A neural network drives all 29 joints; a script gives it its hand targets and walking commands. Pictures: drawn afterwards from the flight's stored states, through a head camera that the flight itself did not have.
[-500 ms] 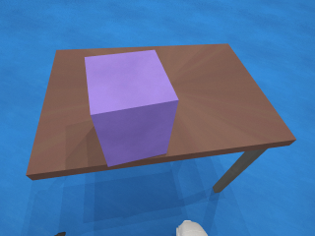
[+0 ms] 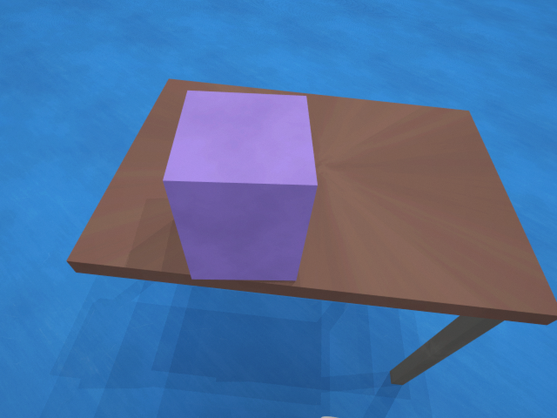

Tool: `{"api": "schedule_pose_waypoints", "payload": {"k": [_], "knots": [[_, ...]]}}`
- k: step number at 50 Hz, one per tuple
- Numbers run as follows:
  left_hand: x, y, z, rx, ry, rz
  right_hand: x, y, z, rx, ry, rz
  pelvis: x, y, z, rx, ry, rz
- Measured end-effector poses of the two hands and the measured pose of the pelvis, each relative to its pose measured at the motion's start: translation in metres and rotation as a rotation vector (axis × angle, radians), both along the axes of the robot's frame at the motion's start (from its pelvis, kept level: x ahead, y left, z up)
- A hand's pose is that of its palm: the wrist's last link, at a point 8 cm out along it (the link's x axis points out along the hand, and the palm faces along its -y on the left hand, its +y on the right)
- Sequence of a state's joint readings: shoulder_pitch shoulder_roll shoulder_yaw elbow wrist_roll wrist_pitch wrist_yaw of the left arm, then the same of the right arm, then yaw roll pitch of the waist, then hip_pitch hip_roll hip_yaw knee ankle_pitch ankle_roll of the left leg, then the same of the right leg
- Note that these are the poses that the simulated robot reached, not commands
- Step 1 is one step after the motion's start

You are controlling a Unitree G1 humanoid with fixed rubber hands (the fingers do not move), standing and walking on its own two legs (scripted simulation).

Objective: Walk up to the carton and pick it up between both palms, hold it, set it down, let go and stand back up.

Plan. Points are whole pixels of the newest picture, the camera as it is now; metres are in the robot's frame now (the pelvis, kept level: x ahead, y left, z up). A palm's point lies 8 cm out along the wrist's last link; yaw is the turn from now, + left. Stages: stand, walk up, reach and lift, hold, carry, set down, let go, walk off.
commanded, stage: walk up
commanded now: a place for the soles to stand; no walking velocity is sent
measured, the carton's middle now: (245, 192) +0.44 +0.05 +0.06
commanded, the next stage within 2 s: none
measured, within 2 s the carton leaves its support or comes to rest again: neither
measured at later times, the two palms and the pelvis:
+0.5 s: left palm out of the picture +0.03 +0.26 -0.13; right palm out of the picture +0.07 -0.25 -0.12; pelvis +0.01 +0.00 +0.00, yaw +8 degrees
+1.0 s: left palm out of the picture +0.00 +0.27 -0.14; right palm out of the picture +0.09 -0.23 -0.11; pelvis +0.04 +0.02 +0.01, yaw +13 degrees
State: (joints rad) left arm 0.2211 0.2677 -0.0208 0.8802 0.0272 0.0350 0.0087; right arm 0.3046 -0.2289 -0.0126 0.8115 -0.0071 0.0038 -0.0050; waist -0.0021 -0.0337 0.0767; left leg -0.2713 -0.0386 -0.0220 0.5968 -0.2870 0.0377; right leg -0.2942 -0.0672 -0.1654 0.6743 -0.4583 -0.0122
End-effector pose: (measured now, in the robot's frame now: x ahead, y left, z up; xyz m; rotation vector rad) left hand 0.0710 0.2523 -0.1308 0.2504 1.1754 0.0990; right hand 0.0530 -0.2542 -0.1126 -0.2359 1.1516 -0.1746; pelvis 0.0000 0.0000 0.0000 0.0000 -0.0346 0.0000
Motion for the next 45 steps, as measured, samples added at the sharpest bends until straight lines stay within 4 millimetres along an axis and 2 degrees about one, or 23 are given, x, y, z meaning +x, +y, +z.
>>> {"api": "schedule_pose_waypoints", "payload": {"k": [11,24,35,45], "knots": [[-0.042,-0.012,0.008,-0.004,0.050,0.100,0.015,0.004,-0.006,0.038,0.049,0.105,0.006,-0.010,0.008,-0.018,0.005,0.072],[-0.045,0.002,0.000,-0.006,0.055,0.156,0.012,0.002,-0.004,-0.017,0.115,0.146,0.006,-0.003,0.005,-0.040,0.012,0.131],[-0.044,0.016,-0.002,-0.004,0.036,0.179,0.027,0.008,0.001,-0.041,0.090,0.184,0.009,0.003,0.004,-0.043,0.022,0.161],[-0.074,0.016,-0.013,-0.031,0.157,0.208,0.040,0.024,0.003,-0.034,0.109,0.206,0.030,0.014,0.003,-0.046,0.022,0.175]]}}
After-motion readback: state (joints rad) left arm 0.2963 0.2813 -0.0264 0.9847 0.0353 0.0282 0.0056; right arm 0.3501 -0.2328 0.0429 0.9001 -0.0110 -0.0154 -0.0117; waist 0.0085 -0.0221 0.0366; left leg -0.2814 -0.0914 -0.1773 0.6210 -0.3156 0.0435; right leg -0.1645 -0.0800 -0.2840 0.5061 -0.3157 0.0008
